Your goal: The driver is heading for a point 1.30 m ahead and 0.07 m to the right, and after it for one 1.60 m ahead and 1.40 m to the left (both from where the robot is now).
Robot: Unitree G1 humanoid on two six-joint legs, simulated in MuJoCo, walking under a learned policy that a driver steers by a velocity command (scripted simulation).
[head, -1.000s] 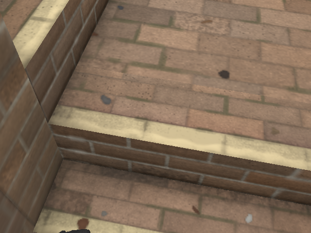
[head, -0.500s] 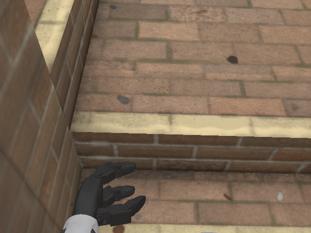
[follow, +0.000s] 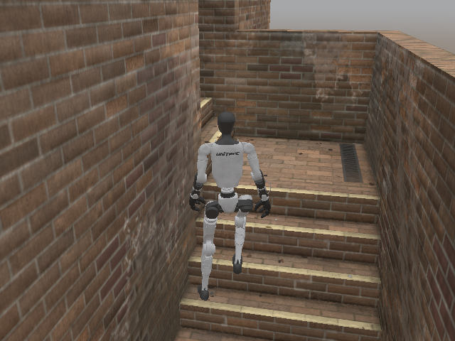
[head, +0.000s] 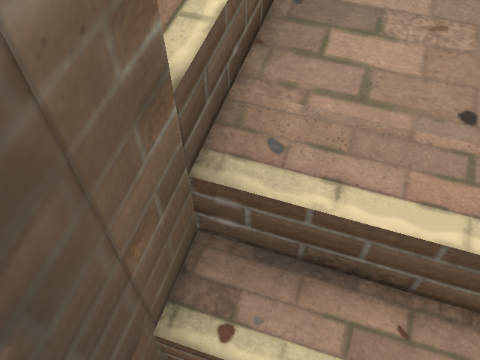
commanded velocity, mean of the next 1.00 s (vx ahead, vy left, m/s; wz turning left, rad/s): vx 0.50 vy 0.00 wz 0.00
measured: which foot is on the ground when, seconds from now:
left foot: down 0.00-0.00, up 0.02-0.60, down 0.62-1.00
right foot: down 0.00-0.60, up 0.62-1.00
